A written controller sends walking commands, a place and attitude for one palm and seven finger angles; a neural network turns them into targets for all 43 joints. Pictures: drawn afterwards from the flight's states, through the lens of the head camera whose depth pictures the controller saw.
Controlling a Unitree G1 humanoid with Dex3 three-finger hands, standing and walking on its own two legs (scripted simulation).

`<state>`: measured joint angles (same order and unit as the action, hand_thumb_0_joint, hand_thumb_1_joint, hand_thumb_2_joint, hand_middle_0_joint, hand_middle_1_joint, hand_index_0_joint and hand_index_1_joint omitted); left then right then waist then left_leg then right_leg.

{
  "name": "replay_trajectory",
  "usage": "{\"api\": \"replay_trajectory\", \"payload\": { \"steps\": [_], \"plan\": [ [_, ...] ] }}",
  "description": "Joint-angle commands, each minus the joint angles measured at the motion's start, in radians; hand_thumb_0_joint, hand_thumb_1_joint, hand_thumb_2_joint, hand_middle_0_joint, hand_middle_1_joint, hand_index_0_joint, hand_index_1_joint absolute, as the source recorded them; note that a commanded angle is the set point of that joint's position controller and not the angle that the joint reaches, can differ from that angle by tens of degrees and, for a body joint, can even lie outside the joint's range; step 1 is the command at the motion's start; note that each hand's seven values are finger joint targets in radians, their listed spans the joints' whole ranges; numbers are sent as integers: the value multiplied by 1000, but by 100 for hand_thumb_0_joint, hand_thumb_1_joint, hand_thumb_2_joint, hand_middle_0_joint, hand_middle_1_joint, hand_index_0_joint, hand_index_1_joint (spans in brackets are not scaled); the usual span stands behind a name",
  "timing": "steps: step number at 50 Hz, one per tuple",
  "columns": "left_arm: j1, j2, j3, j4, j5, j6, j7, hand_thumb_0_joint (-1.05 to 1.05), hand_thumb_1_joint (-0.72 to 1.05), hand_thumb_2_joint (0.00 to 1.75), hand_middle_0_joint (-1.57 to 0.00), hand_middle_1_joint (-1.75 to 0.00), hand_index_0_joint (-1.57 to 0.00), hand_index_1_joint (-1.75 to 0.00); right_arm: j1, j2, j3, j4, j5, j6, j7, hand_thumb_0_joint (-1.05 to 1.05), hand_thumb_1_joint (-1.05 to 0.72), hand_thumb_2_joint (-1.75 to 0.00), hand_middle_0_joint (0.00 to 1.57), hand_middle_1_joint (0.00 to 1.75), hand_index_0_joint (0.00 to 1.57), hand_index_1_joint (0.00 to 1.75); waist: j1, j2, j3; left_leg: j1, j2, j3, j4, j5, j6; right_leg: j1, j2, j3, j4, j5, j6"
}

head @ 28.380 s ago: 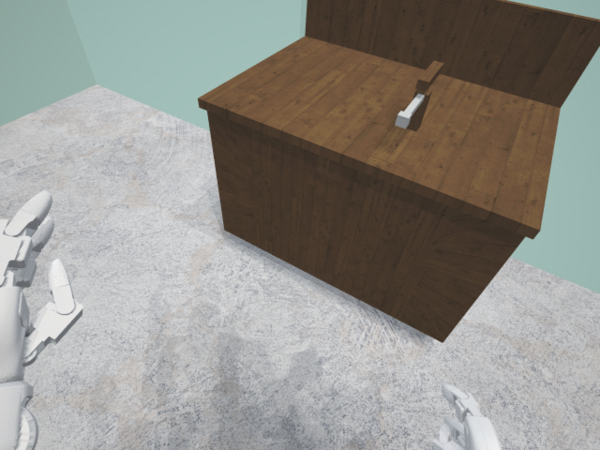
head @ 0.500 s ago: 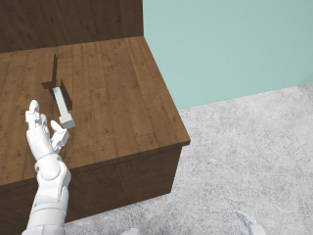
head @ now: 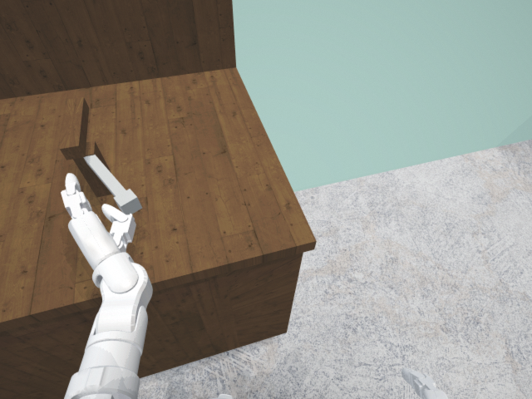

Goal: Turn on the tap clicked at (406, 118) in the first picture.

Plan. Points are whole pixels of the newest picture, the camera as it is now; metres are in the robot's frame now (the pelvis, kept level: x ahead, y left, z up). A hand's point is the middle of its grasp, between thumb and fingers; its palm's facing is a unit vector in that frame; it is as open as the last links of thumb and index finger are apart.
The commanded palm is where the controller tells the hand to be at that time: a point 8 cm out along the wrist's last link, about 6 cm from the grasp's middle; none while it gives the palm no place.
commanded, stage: push the lever round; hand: left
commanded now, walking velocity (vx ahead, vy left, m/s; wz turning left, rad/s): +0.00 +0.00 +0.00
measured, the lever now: (128, 202) +0.40 +0.24 +0.07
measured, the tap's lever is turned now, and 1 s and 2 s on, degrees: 27 56 79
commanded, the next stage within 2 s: lift the hand up off the lever in 1.64 s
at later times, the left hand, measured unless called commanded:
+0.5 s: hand (155, 204) +0.40 +0.19 +0.06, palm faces +0.73 -0.68 -0.08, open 7.7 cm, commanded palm +0.35 +0.21 +0.07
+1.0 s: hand (172, 187) +0.44 +0.18 +0.06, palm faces +0.79 -0.61 -0.10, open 7.6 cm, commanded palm +0.39 +0.19 +0.07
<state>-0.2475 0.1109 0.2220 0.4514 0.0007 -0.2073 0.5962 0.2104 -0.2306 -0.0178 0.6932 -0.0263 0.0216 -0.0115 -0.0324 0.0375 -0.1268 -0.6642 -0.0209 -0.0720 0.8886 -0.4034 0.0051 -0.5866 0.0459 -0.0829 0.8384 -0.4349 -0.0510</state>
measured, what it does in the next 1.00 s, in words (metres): stands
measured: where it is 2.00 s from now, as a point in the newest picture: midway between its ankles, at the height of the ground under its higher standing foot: outside the picture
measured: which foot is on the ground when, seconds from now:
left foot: down 0.00-1.00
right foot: down 0.00-1.00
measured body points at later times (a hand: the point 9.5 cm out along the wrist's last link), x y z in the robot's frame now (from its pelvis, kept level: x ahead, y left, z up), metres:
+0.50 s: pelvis +0.00 +0.00 +0.00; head +0.04 +0.00 +0.45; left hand +0.35 +0.23 +0.07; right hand +0.13 -0.24 -0.12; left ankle +0.02 +0.11 -0.70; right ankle -0.01 -0.09 -0.70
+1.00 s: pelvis -0.01 +0.00 -0.01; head +0.05 +0.00 +0.44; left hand +0.39 +0.20 +0.07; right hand +0.09 -0.25 -0.14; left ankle +0.02 +0.11 -0.70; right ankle -0.01 -0.09 -0.70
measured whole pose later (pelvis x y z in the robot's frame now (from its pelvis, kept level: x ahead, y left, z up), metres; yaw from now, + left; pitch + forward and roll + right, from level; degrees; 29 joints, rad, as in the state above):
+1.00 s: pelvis -0.01 +0.00 -0.01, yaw +1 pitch +15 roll -2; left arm -0.68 0.02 0.32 0.84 0.13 -0.16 0.92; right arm 0.21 -0.20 -0.03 0.77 -0.11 0.05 0.05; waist -0.09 0.04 -0.16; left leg -0.79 -0.03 -0.09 0.94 -0.40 0.00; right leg -0.71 0.04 -0.11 0.89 -0.44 -0.06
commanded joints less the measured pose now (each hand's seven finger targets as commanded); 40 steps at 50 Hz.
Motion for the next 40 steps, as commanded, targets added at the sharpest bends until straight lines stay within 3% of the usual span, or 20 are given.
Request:
{"api": "replay_trajectory", "payload": {
  "steps": [1, 4, 6, 7, 9, 11, 15, 16, 17, 20, 21, 24, 26, 27, 29, 31, 32, 34, 36, 40],
  "plan": [
    [-346, 128, 1, -205, 51, -65, 37, 0, 90, 90, -15, -15, -15, -15, -56, -131, -44, -114, -3, -38, -11, 0, -90, -90, 20, 30, 20, 30, -10, 0, -255, 183, 6, -8, -97, 244, 15, 92, -26, 55, -132, 291, 17],
    [-368, 79, -41, -201, 55, -58, 57, 0, 90, 90, -15, -15, -15, -15, -63, -124, -42, -121, -4, -33, -6, 0, -90, -90, 20, 30, 20, 30, -18, -38, -272, 179, 4, -5, -94, 255, 16, 108, -30, 52, -130, 309, 19],
    [-372, 119, 4, -171, 66, -47, 77, 0, 90, 90, -15, -15, -15, -15, -65, -126, -44, -108, -7, -26, -10, 0, -90, -90, 20, 30, 20, 30, -8, -17, -262, 166, 6, -7, -97, 240, 13, 100, -29, 55, -132, 289, 17],
    [-422, 68, -48, -179, 66, -45, 79, 0, 90, 90, -15, -15, -15, -15, -74, -119, -39, -115, -6, -23, -7, 0, -90, -90, 20, 30, 20, 30, -28, -9, -257, 173, 4, -5, -98, 235, 14, 89, -34, 52, -132, 280, 19],
    [-454, 52, -52, -164, 73, -44, 97, 0, 90, 90, -15, -15, -15, -15, -71, -117, -41, -108, -9, -24, -5, 0, -90, -90, 20, 30, 20, 30, -28, -20, -264, 180, 5, -6, -97, 236, 13, 86, -32, 48, -134, 277, 18],
    [-461, 89, -10, -132, 82, -38, 118, 0, 90, 90, -15, -15, -15, -15, -69, -120, -43, -92, -14, -20, -7, 0, -90, -90, 20, 30, 20, 30, -21, -8, -261, 171, 6, -12, -98, 228, 9, 78, -30, 48, -135, 260, 15],
    [-526, 51, -35, -99, 89, -33, 145, 0, 90, 90, -15, -15, -15, -15, -75, -111, -42, -94, -19, -14, 0, 0, -90, -90, 20, 30, 20, 30, -34, -23, -289, 168, 5, -4, -84, 236, 11, 81, -34, 48, -129, 277, 18],
    [-515, 86, 7, -79, 98, -28, 158, 0, 90, 90, -15, -15, -15, -15, -66, -115, -45, -82, -22, -9, -2, 0, -90, -90, 20, 30, 20, 30, -20, -5, -282, 163, 6, -11, -91, 240, 4, 80, -31, 45, -127, 267, 13],
    [-554, 30, -45, -91, 96, -30, 161, 0, 90, 90, -15, -15, -15, -15, -70, -107, -42, -92, -23, -8, 5, 0, -90, -90, 20, 30, 20, 30, -35, -6, -295, 176, 6, -10, -90, 247, 5, 75, -34, 40, -121, 271, 15],
    [-551, 8, -48, -78, 103, -31, 183, 0, 90, 90, -15, -15, -15, -15, -66, -105, -47, -90, -31, -8, 16, 0, -90, -90, 20, 30, 20, 30, -30, -15, -324, 183, 8, -7, -72, 278, 4, 74, -31, 35, -111, 299, 15],
    [-543, 58, 5, -51, 111, -27, 196, 0, 90, 90, -15, -15, -15, -15, -59, -111, -51, -77, -35, -3, 14, 0, -90, -90, 20, 30, 20, 30, -22, -7, -317, 176, 10, -12, -75, 281, -3, 71, -28, 33, -110, 293, 12],
    [-597, 22, -18, -16, 109, -18, 209, 0, 90, 90, -15, -15, -15, -15, -63, -105, -45, -85, -36, 0, 19, 0, -90, -90, 20, 30, 20, 30, -38, -52, -296, 138, 5, -3, -75, 245, 7, 75, -33, 35, -120, 278, 18],
    [-630, 69, 28, 4, 121, -16, 226, 0, 90, 90, -15, -15, -15, -15, -58, -109, -49, -68, -38, 3, 15, 0, -90, -90, 20, 30, 20, 30, -35, -32, -288, 132, 8, -6, -77, 228, 4, 64, -32, 38, -124, 254, 16],
    [-652, 19, -15, -8, 118, -18, 226, 0, 90, 90, -15, -15, -15, -15, -61, -103, -46, -79, -41, 4, 21, 0, -90, -90, 20, 30, 20, 30, -43, -26, -302, 140, 4, -4, -77, 236, 6, 67, -34, 35, -119, 261, 17],
    [-659, -2, -26, -4, 127, -22, 236, 0, 90, 90, -15, -15, -15, -15, -56, -100, -49, -76, -47, 0, 28, 0, -90, -90, 20, 30, 20, 30, -41, -6, -330, 157, 6, -2, -65, 256, 4, 59, -32, 30, -110, 274, 15],
    [-648, 58, 39, 48, 134, -14, 250, 0, 90, 90, -15, -15, -15, -15, -46, -107, -50, -59, -51, 5, 26, 0, -90, -90, 20, 30, 20, 30, -34, -12, -319, 129, 6, -7, -65, 242, 3, 55, -29, 33, -111, 259, 14],
    [-701, 20, 0, 36, 133, -15, 251, 0, 90, 90, -15, -15, -15, -15, -48, -102, -45, -67, -51, 7, 29, 0, -90, -90, 20, 30, 20, 30, -52, -6, -323, 134, 4, -5, -65, 245, 4, 51, -34, 31, -108, 263, 16],
    [-727, 6, -5, 43, 136, -18, 259, 0, 90, 90, -15, -15, -15, -15, -45, -101, -49, -67, -53, 4, 33, 0, -90, -90, 20, 30, 20, 30, -54, -16, -330, 131, 5, -1, -59, 243, 6, 53, -34, 32, -109, 268, 17],
    [-709, 54, 58, 90, 140, -13, 274, 0, 90, 90, -15, -15, -15, -15, -33, -107, -53, -50, -60, 4, 32, 0, -90, -90, 20, 30, 20, 30, -47, -33, -330, 117, 4, -4, -56, 237, 6, 48, -30, 30, -112, 261, 18],
    [-793, 22, 29, 106, 145, -13, 285, 0, 90, 90, -15, -15, -15, -15, -27, -102, -49, -52, -63, 5, 40, 0, -90, -90, 20, 30, 20, 30, -66, -28, -339, 108, 2, 3, -49, 236, 10, 49, -36, 34, -111, 275, 22]
  ]
}}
